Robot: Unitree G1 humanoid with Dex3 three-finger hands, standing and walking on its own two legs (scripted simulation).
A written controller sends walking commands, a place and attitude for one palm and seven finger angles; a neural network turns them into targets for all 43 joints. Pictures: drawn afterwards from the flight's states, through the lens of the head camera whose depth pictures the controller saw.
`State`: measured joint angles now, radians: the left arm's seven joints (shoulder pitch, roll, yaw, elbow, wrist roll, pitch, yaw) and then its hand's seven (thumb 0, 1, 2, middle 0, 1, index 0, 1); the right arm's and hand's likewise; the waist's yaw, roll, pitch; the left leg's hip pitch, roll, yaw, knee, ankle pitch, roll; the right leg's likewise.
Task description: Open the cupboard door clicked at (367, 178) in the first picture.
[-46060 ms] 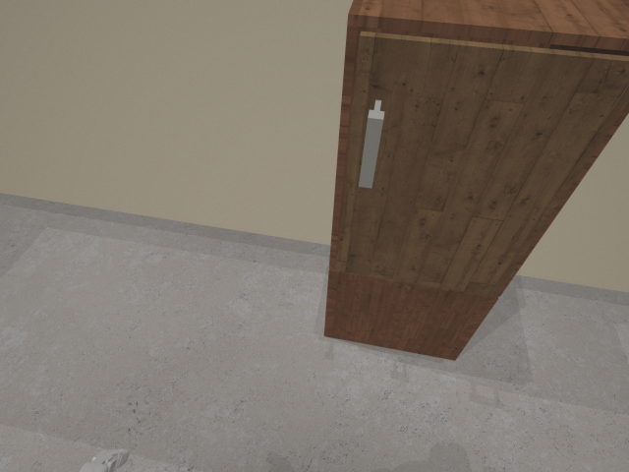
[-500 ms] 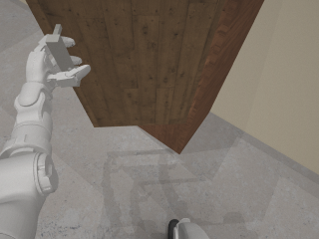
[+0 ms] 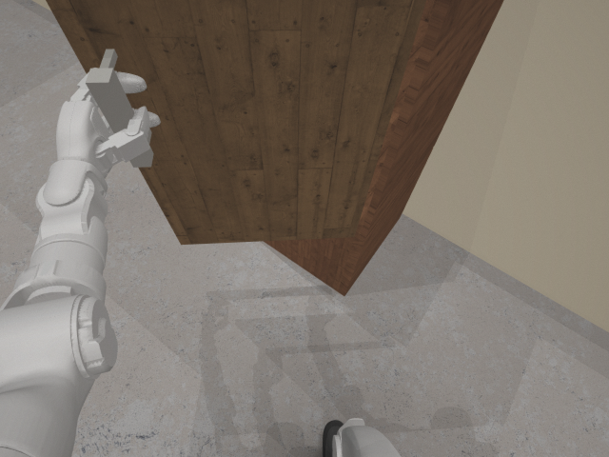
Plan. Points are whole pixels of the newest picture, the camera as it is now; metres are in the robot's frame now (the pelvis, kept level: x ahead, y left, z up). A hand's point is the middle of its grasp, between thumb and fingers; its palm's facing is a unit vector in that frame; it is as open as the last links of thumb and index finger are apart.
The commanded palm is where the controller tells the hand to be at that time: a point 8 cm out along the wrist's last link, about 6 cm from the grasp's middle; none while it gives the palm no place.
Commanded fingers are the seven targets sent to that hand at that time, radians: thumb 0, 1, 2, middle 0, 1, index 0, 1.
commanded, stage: pull the door open along its arc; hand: left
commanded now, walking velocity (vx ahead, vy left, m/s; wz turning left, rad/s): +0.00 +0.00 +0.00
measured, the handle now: (127, 111) +0.54 +0.20 +0.11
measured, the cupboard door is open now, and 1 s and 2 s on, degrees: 40 76 77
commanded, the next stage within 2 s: open thumb and fingers to let go in 0.82 s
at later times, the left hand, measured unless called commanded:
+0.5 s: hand (164, 231) +0.35 +0.13 +0.12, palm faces +0.15 -0.98 +0.09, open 6.3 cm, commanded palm +0.29 +0.20 +0.11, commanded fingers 0.00 0.90 0.90 -0.40 -1.35 -0.40 -1.35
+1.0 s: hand (221, 285) +0.29 +0.07 +0.12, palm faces +0.41 -0.91 -0.02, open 6.3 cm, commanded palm +0.24 +0.11 +0.11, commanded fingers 0.00 0.55 0.75 -0.38 -1.31 -0.38 -1.31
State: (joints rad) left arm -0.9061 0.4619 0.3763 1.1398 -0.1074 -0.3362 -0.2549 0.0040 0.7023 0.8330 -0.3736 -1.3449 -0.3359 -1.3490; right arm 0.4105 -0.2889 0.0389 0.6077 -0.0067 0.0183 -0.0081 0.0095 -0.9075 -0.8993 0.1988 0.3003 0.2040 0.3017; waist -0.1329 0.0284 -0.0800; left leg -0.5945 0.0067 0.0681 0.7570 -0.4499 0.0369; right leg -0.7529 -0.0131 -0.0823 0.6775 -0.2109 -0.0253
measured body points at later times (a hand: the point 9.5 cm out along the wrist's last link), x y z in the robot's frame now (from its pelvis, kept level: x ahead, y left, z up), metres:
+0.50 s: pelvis +0.01 +0.00 +0.02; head +0.04 -0.02 +0.46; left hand +0.34 +0.18 +0.11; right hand +0.17 -0.24 -0.08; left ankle -0.06 +0.09 -0.71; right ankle +0.06 -0.11 -0.71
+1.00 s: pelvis +0.01 -0.03 +0.02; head +0.02 -0.06 +0.47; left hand +0.26 +0.12 +0.12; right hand +0.22 -0.23 -0.07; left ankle -0.06 +0.09 -0.71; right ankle +0.06 -0.11 -0.71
